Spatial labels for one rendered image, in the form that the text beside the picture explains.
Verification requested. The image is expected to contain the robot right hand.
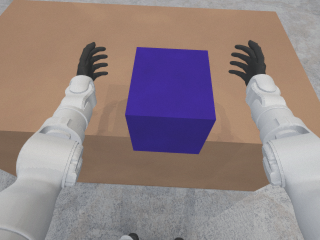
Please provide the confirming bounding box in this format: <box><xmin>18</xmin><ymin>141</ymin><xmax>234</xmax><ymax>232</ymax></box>
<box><xmin>228</xmin><ymin>40</ymin><xmax>266</xmax><ymax>86</ymax></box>

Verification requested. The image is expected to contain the left robot forearm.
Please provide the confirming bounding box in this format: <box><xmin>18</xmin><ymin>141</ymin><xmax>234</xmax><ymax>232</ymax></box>
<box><xmin>16</xmin><ymin>75</ymin><xmax>97</xmax><ymax>177</ymax></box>

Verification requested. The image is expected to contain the robot right upper arm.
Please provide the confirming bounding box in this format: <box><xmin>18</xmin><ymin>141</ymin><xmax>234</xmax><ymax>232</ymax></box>
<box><xmin>262</xmin><ymin>133</ymin><xmax>320</xmax><ymax>240</ymax></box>

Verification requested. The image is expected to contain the robot left hand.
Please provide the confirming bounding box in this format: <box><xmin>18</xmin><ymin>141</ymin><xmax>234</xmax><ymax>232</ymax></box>
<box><xmin>76</xmin><ymin>42</ymin><xmax>108</xmax><ymax>81</ymax></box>

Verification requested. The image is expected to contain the pedestal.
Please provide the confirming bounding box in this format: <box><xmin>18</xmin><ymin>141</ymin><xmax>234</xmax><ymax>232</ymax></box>
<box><xmin>0</xmin><ymin>0</ymin><xmax>320</xmax><ymax>192</ymax></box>

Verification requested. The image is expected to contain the right robot forearm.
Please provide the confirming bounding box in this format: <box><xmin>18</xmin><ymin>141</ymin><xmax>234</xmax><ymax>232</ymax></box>
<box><xmin>245</xmin><ymin>74</ymin><xmax>320</xmax><ymax>145</ymax></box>

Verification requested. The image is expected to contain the carton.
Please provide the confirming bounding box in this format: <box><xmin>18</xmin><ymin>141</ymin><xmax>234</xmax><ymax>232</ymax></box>
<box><xmin>125</xmin><ymin>47</ymin><xmax>216</xmax><ymax>154</ymax></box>

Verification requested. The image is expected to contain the robot left upper arm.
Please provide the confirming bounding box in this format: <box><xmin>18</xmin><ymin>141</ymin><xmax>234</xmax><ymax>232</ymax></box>
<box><xmin>0</xmin><ymin>132</ymin><xmax>84</xmax><ymax>240</ymax></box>

